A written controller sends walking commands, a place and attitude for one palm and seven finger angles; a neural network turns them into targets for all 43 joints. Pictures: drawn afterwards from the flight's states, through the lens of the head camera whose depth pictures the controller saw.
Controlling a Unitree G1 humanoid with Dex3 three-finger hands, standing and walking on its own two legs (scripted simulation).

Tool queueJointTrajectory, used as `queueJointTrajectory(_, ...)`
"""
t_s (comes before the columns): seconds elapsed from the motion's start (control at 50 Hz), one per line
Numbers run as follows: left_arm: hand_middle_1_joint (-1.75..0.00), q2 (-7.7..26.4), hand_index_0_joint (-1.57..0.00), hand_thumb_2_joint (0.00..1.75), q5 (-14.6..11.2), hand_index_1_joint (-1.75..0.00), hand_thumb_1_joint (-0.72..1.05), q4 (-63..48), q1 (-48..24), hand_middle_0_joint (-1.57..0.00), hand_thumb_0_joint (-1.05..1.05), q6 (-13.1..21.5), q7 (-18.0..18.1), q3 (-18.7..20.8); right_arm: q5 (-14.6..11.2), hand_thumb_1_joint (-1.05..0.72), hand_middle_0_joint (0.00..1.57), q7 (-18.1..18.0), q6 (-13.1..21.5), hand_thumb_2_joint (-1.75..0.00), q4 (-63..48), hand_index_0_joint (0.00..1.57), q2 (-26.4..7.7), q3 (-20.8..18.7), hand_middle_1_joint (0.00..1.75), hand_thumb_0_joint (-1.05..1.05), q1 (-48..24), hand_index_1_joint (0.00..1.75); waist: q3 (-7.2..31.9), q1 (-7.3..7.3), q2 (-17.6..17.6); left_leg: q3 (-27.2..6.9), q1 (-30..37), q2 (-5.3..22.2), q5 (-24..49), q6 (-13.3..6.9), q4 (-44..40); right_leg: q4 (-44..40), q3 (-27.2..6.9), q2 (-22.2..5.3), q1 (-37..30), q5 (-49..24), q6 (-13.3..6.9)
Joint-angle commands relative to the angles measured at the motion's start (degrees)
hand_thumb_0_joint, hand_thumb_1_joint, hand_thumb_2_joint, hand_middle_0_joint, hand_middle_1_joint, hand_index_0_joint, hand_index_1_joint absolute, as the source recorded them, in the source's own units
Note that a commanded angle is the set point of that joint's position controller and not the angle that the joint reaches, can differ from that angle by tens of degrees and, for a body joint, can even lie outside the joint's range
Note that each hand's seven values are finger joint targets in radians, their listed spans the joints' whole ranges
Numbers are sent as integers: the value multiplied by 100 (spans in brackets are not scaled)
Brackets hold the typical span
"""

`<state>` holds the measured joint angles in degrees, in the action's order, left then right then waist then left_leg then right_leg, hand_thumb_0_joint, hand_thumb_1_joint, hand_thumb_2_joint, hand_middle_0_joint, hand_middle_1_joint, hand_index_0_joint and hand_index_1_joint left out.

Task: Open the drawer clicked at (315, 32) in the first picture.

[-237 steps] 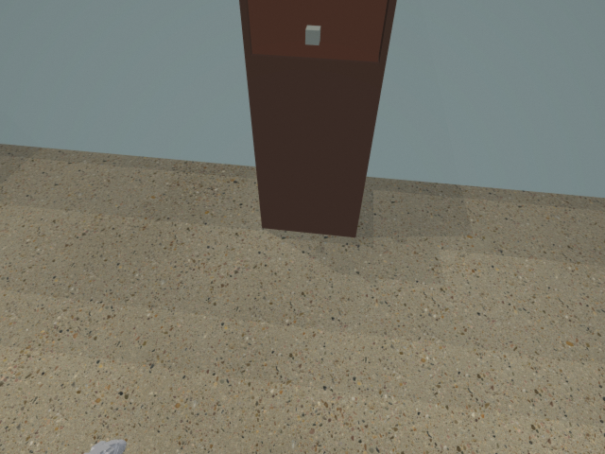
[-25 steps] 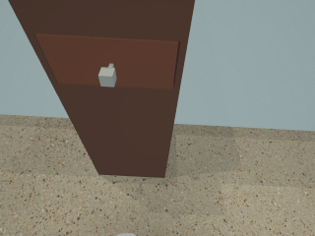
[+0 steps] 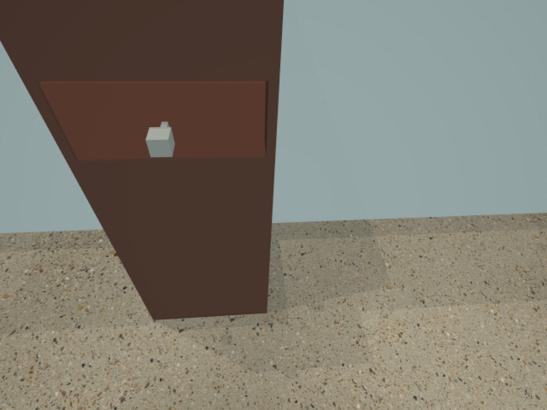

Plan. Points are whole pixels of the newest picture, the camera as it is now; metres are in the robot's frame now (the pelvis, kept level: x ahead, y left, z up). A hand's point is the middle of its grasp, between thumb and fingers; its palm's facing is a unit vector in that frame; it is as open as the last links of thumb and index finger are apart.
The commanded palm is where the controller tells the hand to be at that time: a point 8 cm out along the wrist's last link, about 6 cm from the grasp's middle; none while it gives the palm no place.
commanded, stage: come to a stop and stand still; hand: left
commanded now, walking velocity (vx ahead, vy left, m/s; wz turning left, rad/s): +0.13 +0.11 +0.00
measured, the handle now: (162, 135) +0.56 +0.23 +0.10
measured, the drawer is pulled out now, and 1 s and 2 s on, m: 0.00 0.00 0.00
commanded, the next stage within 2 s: look again from close up in 0.90 s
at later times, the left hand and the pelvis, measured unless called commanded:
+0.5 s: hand out of the picture -0.08 +0.13 -0.17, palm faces +0.14 -0.97 -0.17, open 7.4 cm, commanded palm none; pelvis +0.00 -0.01 +0.00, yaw +1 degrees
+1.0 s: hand out of the picture +0.04 +0.20 -0.18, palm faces +0.01 -0.97 -0.25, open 7.4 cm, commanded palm none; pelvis +0.00 +0.01 -0.01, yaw -1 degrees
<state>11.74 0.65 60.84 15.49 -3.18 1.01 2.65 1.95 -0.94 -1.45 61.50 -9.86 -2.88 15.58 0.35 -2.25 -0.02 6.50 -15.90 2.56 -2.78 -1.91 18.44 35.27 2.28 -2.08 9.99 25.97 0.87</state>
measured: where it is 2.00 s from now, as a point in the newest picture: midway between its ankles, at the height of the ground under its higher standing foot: outside the picture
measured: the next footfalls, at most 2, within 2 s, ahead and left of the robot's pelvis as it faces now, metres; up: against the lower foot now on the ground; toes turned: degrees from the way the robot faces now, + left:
right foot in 0.04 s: -0.02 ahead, -0.12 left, +0.00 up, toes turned -5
left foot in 0.54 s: +0.04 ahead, +0.13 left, +0.00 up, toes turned +6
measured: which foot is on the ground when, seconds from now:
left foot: down 0.00-0.06, up 0.08-0.52, down 0.54-1.00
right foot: up 0.00-0.02, down 0.04-1.00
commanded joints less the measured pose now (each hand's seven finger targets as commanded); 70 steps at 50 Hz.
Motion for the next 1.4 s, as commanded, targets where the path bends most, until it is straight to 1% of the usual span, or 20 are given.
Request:
queueJointTrajectory(0.0,-30,251,-20,90,46,-30,90,286,1499,-20,0,141,41,30,-83,-90,20,-10,-6,-90,-124,20,-647,-171,30,0,15,30,-193,500,447,-698,-697,381,-2991,260,-651,-2058,205,2,-1099,-491,-204)
queueJointTrajectory(0.02,-30,579,-20,90,119,-30,90,232,1448,-20,0,191,87,78,-152,-90,20,-5,-32,-90,-169,20,-259,-92,30,0,61,30,-402,462,-791,-267,-1087,-109,-2647,432,667,-2907,-1211,-1080,-665,1005,-506)
queueJointTrajectory(0.04,-30,914,-20,90,115,-30,90,9,865,-20,0,178,116,96,-111,-90,20,27,-73,-90,-292,20,-193,-84,30,0,-126,30,-1077,400,-1365,-262,-1317,-202,-2354,423,1736,-3651,-2176,-2012,577,2082,-811)
queueJointTrajectory(0.06,-30,923,-20,90,105,-30,90,-226,349,-20,0,174,138,84,-43,-90,20,51,-130,-90,-303,20,-359,-138,30,0,-28,30,-1161,234,-924,-577,-1071,-141,-2121,374,2505,-3706,-2206,-2169,1385,1991,-896)
queueJointTrajectory(0.12,-30,422,-20,90,10,-30,90,-229,67,-20,0,424,122,-26,-30,-90,20,135,-117,-90,59,20,-327,-140,30,0,637,30,-1360,0,-865,-583,-1129,-34,-1098,367,3276,-3251,-1092,-1316,1182,366,-456)
queueJointTrajectory(0.16,-30,308,-20,90,10,-30,90,-112,436,-20,0,500,99,-47,-47,-90,20,149,-33,-90,86,20,-288,-120,30,0,785,30,-1136,107,-832,-478,-1419,-41,-880,422,3305,-2867,-650,-1141,339,-804,-343)
queueJointTrajectory(0.26,-30,227,-20,90,31,-30,90,156,1310,-20,0,533,148,4,-47,-90,20,73,-14,-90,-150,20,-386,-98,30,0,248,30,-676,492,-953,-522,-1875,55,-1290,531,3390,-2186,-867,-1539,-925,-3071,-624)
queueJointTrajectory(0.42,-30,252,-20,90,119,-30,90,266,1237,-20,0,484,172,10,-168,-90,20,31,54,-90,-256,20,-141,22,30,0,-294,30,-387,487,-1249,-255,-716,-84,-1792,416,1952,-1629,-755,-1385,-689,-4430,-869)
queueJointTrajectory(0.48,-30,235,-20,90,72,-30,90,296,937,-20,0,444,174,0,-178,-90,20,-11,146,-90,-67,20,-119,62,30,0,29,30,-272,257,-1237,-111,553,-169,-660,342,547,-1164,-411,-988,-121,-3947,-529)
queueJointTrajectory(0.54,-30,-201,-20,90,37,-30,90,308,1170,-20,0,373,183,-99,-153,-90,20,-112,281,-90,58,20,-749,-37,30,0,374,30,286,242,478,-1068,1834,1073,2273,-222,778,-576,4,-367,638,-1313,-66)
queueJointTrajectory(0.56,-30,-296,-20,90,57,-30,90,302,1165,-20,0,344,210,-97,-124,-90,20,-112,233,-90,15,20,-824,-52,30,0,272,30,79,277,586,-1089,1459,1273,1950,-370,634,-605,87,-302,644,-411,-26)
queueJointTrajectory(0.6,-30,-224,-20,90,34,-30,90,394,940,-20,0,266,180,-132,-131,-90,20,-174,225,-90,69,20,-650,42,30,0,-9,30,-343,279,1131,-1168,1091,1091,2273,-450,286,-405,182,-297,483,-542,40)
queueJointTrajectory(0.76,-30,151,-20,90,31,-30,90,375,797,-20,0,213,142,-105,-166,-90,20,-240,193,-90,30,20,-626,-3,30,0,-244,30,-174,244,259,-755,1258,757,2830,-93,623,-1019,126,-402,-14,-2509,57)
queueJointTrajectory(0.9,-30,206,-20,90,47,-30,90,6,409,-20,0,151,68,6,-99,-90,20,-234,169,-90,2,20,-779,-121,30,0,-184,30,137,240,474,-1125,1078,1106,1860,-365,343,-586,140,-222,137,-1138,13)
queueJointTrajectory(0.96,-30,304,-20,90,60,-30,90,35,440,-20,0,215,54,-1,-109,-90,20,-161,173,-90,-21,20,-602,-52,30,0,-373,30,77,322,158,-758,580,710,739,-67,498,-1224,-19,-418,-270,-2018,-78)
queueJointTrajectory(0.98,-30,419,-20,90,136,-30,90,-81,575,-20,0,314,275,-100,-164,-90,20,-116,216,-90,-387,20,-1039,-84,30,0,-372,30,-61,272,-100,-541,786,679,1972,91,1614,-1257,-398,-492,370,-3212,-62)
queueJointTrajectory(1.02,-30,491,-20,90,47,-30,90,-431,-3,-20,0,409,221,-97,-82,-90,20,-11,215,-90,-408,20,-674,13,30,0,-118,30,0,100,198,-481,336,510,37,70,1308,-1042,-254,-486,278,-2036,-349)
queueJointTrajectory(1.12,-30,604,-20,90,0,-30,90,-476,14,-20,0,471,136,-119,-61,-90,20,17,182,-90,-510,20,-585,138,30,0,111,30,-134,81,-215,-335,141,338,-610,105,1251,-1189,-298,-484,372,-1467,-458)
queueJointTrajectory(1.24,-30,583,-20,90,-4,-30,90,-424,-25,-20,0,441,111,-147,-63,-90,20,29,161,-90,-352,20,-454,226,30,0,345,30,-830,83,-461,-320,130,288,-1002,153,1079,-1668,-371,-491,1022,-289,-489)
queueJointTrajectory(1.38,-30,548,-20,90,-24,-30,90,-299,237,-20,0,468,92,-150,-85,-90,20,-10,214,-90,-152,20,-422,267,30,0,467,30,-541,179,-222,-336,157,329,-598,174,956,-1555,-386,-438,558,-1138,-427)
